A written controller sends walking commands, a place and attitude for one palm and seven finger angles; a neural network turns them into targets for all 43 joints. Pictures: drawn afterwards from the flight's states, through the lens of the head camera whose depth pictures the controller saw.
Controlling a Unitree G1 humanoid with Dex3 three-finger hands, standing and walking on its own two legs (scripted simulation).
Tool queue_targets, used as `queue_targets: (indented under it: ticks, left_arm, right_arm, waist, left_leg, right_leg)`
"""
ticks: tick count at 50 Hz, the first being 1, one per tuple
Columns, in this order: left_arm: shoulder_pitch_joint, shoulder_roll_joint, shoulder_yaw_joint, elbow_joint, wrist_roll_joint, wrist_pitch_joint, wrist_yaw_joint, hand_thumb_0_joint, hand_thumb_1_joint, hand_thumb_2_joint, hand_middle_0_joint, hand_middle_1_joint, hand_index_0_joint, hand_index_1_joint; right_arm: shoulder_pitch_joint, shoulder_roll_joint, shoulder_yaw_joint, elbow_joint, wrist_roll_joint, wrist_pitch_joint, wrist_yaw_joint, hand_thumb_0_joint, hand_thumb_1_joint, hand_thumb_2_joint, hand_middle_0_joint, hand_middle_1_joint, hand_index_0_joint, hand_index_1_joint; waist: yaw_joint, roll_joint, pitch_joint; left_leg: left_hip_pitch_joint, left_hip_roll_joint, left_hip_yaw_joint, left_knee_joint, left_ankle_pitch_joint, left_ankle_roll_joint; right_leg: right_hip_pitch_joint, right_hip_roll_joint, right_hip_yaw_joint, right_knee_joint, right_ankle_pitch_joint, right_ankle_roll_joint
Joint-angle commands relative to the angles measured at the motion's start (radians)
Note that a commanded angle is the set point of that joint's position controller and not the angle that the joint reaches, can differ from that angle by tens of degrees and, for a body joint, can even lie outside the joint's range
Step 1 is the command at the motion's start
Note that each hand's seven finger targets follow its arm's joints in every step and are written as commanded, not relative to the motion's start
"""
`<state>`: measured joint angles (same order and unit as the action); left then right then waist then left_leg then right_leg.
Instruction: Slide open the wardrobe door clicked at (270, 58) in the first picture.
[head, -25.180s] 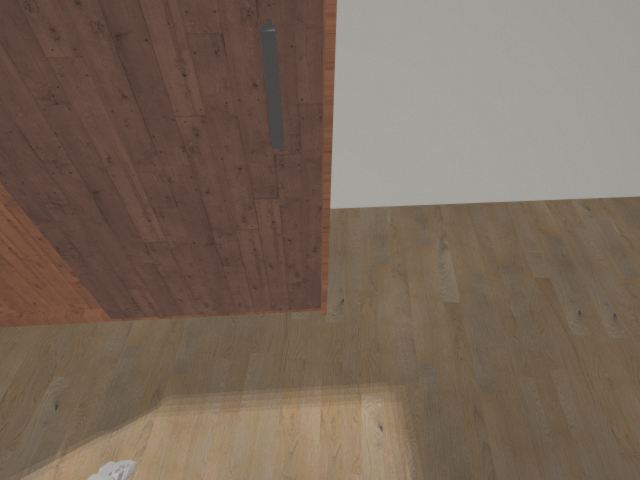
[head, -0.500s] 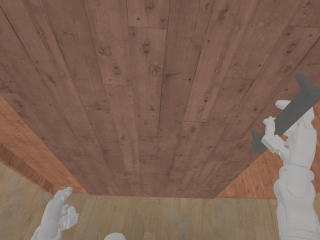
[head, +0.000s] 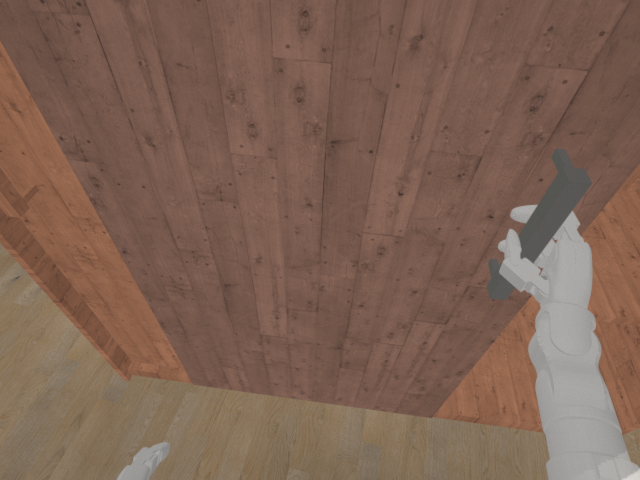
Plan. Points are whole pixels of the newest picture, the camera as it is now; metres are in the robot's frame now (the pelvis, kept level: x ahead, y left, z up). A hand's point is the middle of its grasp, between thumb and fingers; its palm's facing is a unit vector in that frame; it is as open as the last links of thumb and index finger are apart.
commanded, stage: stop walking and hold the door there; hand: right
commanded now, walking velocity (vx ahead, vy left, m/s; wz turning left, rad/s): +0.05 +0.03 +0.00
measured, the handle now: (525, 231) +0.41 -0.23 +0.12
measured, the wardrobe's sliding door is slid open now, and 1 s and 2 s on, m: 0.48 0.48 0.48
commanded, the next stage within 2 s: loosen the grip on the handle in 0.60 s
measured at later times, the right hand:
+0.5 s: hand (507, 263) +0.37 -0.21 +0.10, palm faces +0.30 +0.92 -0.23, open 5.6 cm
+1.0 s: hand (514, 265) +0.36 -0.21 +0.10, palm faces +0.31 +0.93 -0.21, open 10.4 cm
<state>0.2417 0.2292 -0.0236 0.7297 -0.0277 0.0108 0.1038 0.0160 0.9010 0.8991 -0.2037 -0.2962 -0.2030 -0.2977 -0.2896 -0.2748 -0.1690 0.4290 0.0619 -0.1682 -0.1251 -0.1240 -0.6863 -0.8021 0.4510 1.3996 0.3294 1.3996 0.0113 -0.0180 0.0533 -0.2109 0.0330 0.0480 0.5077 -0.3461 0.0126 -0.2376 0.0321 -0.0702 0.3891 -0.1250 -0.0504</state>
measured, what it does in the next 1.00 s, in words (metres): stands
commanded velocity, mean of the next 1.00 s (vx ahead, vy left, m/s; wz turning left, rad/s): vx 0.00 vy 0.00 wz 0.00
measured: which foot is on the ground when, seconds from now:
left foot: down 0.00-1.00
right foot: down 0.00-1.00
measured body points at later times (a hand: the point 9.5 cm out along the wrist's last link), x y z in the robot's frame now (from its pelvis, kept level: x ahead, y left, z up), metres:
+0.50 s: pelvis +0.01 +0.03 +0.00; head +0.01 +0.04 +0.45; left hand +0.14 +0.28 -0.11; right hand +0.35 -0.25 +0.11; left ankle +0.01 +0.12 -0.74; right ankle +0.06 -0.08 -0.74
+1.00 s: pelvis -0.02 +0.03 -0.01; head -0.02 +0.03 +0.44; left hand +0.12 +0.30 -0.10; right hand +0.34 -0.26 +0.12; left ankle +0.01 +0.12 -0.74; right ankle +0.06 -0.08 -0.74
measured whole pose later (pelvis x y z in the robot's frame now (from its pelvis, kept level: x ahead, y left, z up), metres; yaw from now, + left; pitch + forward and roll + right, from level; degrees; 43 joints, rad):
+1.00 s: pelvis -0.02 +0.03 -0.01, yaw +0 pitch +0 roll +0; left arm 0.24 0.28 0.00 0.66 -0.03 -0.10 0.05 0.01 0.90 0.90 -0.20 -0.30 -0.20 -0.30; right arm -0.39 -0.36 -0.26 0.58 0.02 -0.13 -0.07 -0.03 0.03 -0.47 0.41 1.37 0.39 1.37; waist 0.02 0.00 -0.02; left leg -0.32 -0.02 0.07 0.59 -0.27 0.04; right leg -0.39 -0.03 -0.04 0.57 -0.18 -0.02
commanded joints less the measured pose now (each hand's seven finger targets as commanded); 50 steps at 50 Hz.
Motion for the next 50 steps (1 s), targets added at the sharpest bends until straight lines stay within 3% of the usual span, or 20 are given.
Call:
queue_targets:
  ticks: [1,5,8,10,13,15,16,19,22,34,35,36,37,38,39,40,42,44,47,50]
  left_arm:
    - [-0.100,0.127,0.040,-0.157,-0.004,-0.057,0.006,0.000,0.900,0.900,-0.200,-0.300,-0.200,-0.300]
    - [-0.082,0.135,0.054,-0.152,-0.006,-0.060,0.001,0.000,0.900,0.900,-0.200,-0.300,-0.200,-0.300]
    - [-0.070,0.143,0.062,-0.135,-0.007,-0.057,0.002,0.000,0.900,0.900,-0.200,-0.300,-0.200,-0.300]
    - [-0.063,0.145,0.065,-0.132,-0.009,-0.057,0.002,0.000,0.900,0.900,-0.200,-0.300,-0.200,-0.300]
    - [-0.069,0.150,0.066,-0.123,-0.010,-0.057,0.005,0.000,0.900,0.900,-0.200,-0.300,-0.200,-0.300]
    - [-0.076,0.146,0.064,-0.129,-0.011,-0.056,0.003,0.000,0.900,0.900,-0.200,-0.300,-0.200,-0.300]
    - [-0.081,0.145,0.063,-0.129,-0.012,-0.057,0.006,0.000,0.900,0.900,-0.200,-0.300,-0.200,-0.300]
    - [-0.084,0.148,0.061,-0.132,-0.010,-0.055,0.008,0.000,0.900,0.900,-0.200,-0.300,-0.200,-0.300]
    - [-0.084,0.149,0.060,-0.140,-0.014,-0.055,0.010,0.000,0.900,0.900,-0.200,-0.300,-0.200,-0.300]
    - [-0.098,0.141,0.056,-0.157,-0.017,-0.052,0.008,0.000,0.900,0.900,-0.200,-0.300,-0.200,-0.300]
    - [-0.061,0.180,0.123,-0.240,-0.003,-0.072,-0.038,0.000,0.900,0.900,-0.200,-0.300,-0.200,-0.300]
    - [-0.102,0.237,0.168,-0.115,0.103,-0.131,-0.039,0.000,0.900,0.900,-0.200,-0.300,-0.200,-0.300]
    - [-0.043,0.183,0.127,-0.158,0.031,-0.164,-0.046,0.000,0.900,0.900,-0.200,-0.300,-0.200,-0.300]
    - [0.013,0.165,0.111,-0.137,0.019,-0.172,-0.058,0.000,0.900,0.900,-0.200,-0.300,-0.200,-0.300]
    - [-0.030,0.185,0.106,-0.163,0.020,-0.171,-0.063,0.000,0.900,0.900,-0.200,-0.300,-0.200,-0.300]
    - [-0.051,0.180,0.097,-0.169,0.023,-0.167,-0.067,0.000,0.900,0.900,-0.200,-0.300,-0.200,-0.300]
    - [-0.051,0.170,0.083,-0.179,0.016,-0.154,-0.076,0.000,0.900,0.900,-0.200,-0.300,-0.200,-0.300]
    - [-0.058,0.171,0.074,-0.191,-0.001,-0.148,-0.067,0.000,0.900,0.900,-0.200,-0.300,-0.200,-0.300]
    - [-0.079,0.165,0.058,-0.205,-0.012,-0.150,-0.046,0.000,0.900,0.900,-0.200,-0.300,-0.200,-0.300]
    - [-0.084,0.161,0.047,-0.201,-0.019,-0.167,-0.031,0.000,0.900,0.900,-0.200,-0.300,-0.200,-0.300]
  right_arm:
    - [-0.246,-0.122,0.024,-0.071,-0.026,-0.007,0.020,0.000,-0.900,-0.900,0.450,1.400,0.450,1.400]
    - [-0.279,-0.118,0.030,0.001,-0.023,-0.007,0.022,0.000,-0.900,-0.900,0.450,1.400,0.450,1.400]
    - [-0.293,-0.170,-0.008,0.045,-0.024,-0.007,0.015,0.000,-0.900,-0.900,0.450,1.400,0.450,1.400]
    - [-0.320,-0.155,0.007,0.047,-0.021,-0.013,0.016,0.000,-0.900,-0.900,0.450,1.400,0.450,1.400]
    - [-0.297,-0.227,-0.057,0.073,-0.019,-0.014,0.010,0.000,-0.900,-0.900,0.450,1.400,0.450,1.400]
    - [-0.307,-0.194,-0.028,0.072,-0.018,-0.020,0.020,0.000,-0.900,-0.900,0.450,1.400,0.450,1.400]
    - [-0.305,-0.202,-0.024,0.061,-0.017,-0.019,0.021,0.000,-0.900,-0.900,0.450,1.400,0.450,1.400]
    - [-0.287,-0.268,-0.096,0.078,-0.022,-0.027,0.014,0.000,-0.900,-0.900,0.450,1.400,0.450,1.400]
    - [-0.291,-0.278,-0.098,0.057,-0.021,-0.030,0.018,0.000,-0.900,-0.900,0.450,1.400,0.450,1.400]
    - [-0.266,-0.271,-0.102,0.065,-0.018,-0.032,0.025,0.000,-0.900,-0.900,0.450,1.400,0.450,1.400]
    - [-0.973,-0.835,-0.479,-0.350,-0.122,-0.072,0.057,0.000,-0.900,-0.900,0.450,1.400,0.450,1.400]
    - [-0.987,-0.702,-0.440,-0.148,-0.106,0.008,0.113,0.000,-0.779,-0.842,0.450,1.400,0.450,1.400]
    - [-0.656,-0.326,-0.179,-0.018,-0.066,0.034,0.150,0.000,-0.658,-0.783,0.450,1.400,0.450,1.400]
    - [-0.358,-0.231,-0.223,0.101,-0.037,0.035,0.181,0.000,-0.538,-0.725,0.450,1.400,0.450,1.400]
    - [-0.346,-0.290,-0.257,-0.073,0.019,-0.006,0.172,0.000,-0.417,-0.667,0.450,1.400,0.450,1.400]
    - [-0.342,-0.294,-0.232,-0.091,0.008,-0.023,0.158,0.000,-0.296,-0.608,0.450,1.400,0.450,1.400]
    - [-0.389,-0.249,-0.137,-0.102,-0.035,-0.038,0.115,0.000,-0.054,-0.492,0.450,1.400,0.450,1.400]
    - [-0.410,-0.287,-0.133,-0.073,-0.050,-0.029,0.086,0.000,0.188,-0.375,0.450,1.400,0.450,1.400]
    - [-0.485,-0.305,-0.105,-0.092,-0.053,-0.031,0.057,0.000,0.550,-0.200,0.423,1.367,0.423,1.367]
    - [-0.505,-0.299,-0.077,-0.073,-0.051,-0.039,0.046,0.000,0.550,-0.200,0.383,1.317,0.383,1.317]
  waist:
    - [-0.004,-0.072,-0.150]
    - [0.007,0.036,-0.139]
    - [0.011,0.052,-0.106]
    - [0.016,0.081,-0.100]
    - [0.010,0.079,-0.113]
    - [0.012,0.064,-0.111]
    - [0.014,0.021,-0.113]
    - [0.002,0.061,-0.134]
    - [0.002,0.039,-0.164]
    - [0.000,0.070,-0.150]
    - [-0.068,0.229,-0.164]
    - [-0.020,-0.121,-0.451]
    - [-0.006,-0.028,-0.514]
    - [-0.033,0.040,-0.481]
    - [-0.061,0.011,-0.472]
    - [-0.055,-0.064,-0.453]
    - [-0.014,-0.022,-0.343]
    - [-0.005,0.001,-0.258]
    - [-0.001,-0.031,-0.254]
    - [-0.003,-0.020,-0.228]
  left_leg:
    - [0.050,0.024,-0.032,-0.095,-0.006,0.012]
    - [0.002,0.078,-0.125,-0.215,-0.040,0.040]
    - [-0.094,0.114,-0.173,-0.274,-0.137,0.050]
    - [-0.137,0.140,-0.198,-0.291,-0.134,0.068]
    - [-0.103,0.135,-0.192,-0.271,-0.024,0.059]
    - [-0.109,0.136,-0.192,-0.266,-0.016,0.060]
    - [-0.102,0.126,-0.175,-0.252,0.010,0.051]
    - [-0.035,0.108,-0.160,-0.227,0.088,0.037]
    - [-0.001,0.109,-0.155,-0.212,0.159,0.035]
    - [-0.014,0.118,-0.169,-0.240,0.139,0.032]
    - [-0.047,0.077,-0.186,-0.232,0.419,-0.020]
    - [0.197,0.012,-0.043,0.000,0.773,0.072]
    - [0.031,-0.014,0.015,-0.006,0.591,0.037]
    - [-0.024,-0.043,0.015,-0.025,0.562,0.023]
    - [-0.002,-0.040,0.003,-0.038,0.529,0.017]
    - [-0.024,-0.033,-0.012,-0.040,0.463,0.016]
    - [-0.099,-0.036,-0.007,-0.044,0.294,0.011]
    - [-0.167,-0.030,-0.023,-0.068,0.084,0.010]
    - [-0.185,-0.019,-0.063,-0.094,-0.083,0.011]
    - [-0.209,-0.020,-0.076,-0.103,-0.170,0.016]
  right_leg:
    - [0.036,-0.233,0.279,-0.244,-0.386,0.006]
    - [0.044,-0.188,0.194,-0.108,-0.286,0.007]
    - [0.065,-0.171,0.180,-0.046,-0.266,0.014]
    - [0.096,-0.157,0.162,0.017,-0.209,0.019]
    - [0.106,-0.167,0.165,0.014,-0.111,0.015]
    - [0.115,-0.169,0.166,0.012,-0.105,0.016]
    - [0.126,-0.177,0.169,-0.008,-0.089,0.011]
    - [0.093,-0.185,0.179,-0.029,-0.049,0.004]
    - [0.111,-0.180,0.163,-0.019,0.010,0.005]
    - [0.120,-0.168,0.147,-0.001,-0.009,0.008]
    - [0.088,-0.145,0.055,0.115,0.066,-0.006]
    - [0.028,-0.041,0.013,-0.033,0.318,0.029]
    - [0.193,-0.049,0.011,0.088,0.439,0.049]
    - [0.237,-0.051,0.029,0.118,0.447,0.029]
    - [0.230,-0.048,0.029,0.115,0.364,0.028]
    - [0.200,-0.035,0.014,0.114,0.264,0.023]
    - [0.101,-0.040,0.032,0.111,0.083,0.016]
    - [0.024,-0.042,0.048,0.094,-0.114,0.014]
    - [-0.013,-0.032,0.048,0.087,-0.260,0.010]
    - [-0.041,-0.028,0.057,0.087,-0.323,0.013]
